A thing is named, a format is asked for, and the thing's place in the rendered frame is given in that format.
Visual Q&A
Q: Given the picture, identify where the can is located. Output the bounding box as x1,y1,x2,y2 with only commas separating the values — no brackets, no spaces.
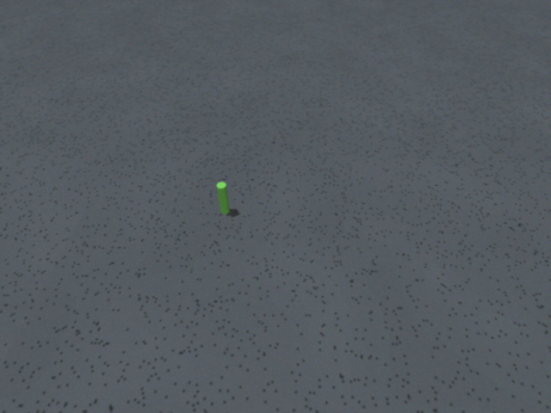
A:
216,182,230,214

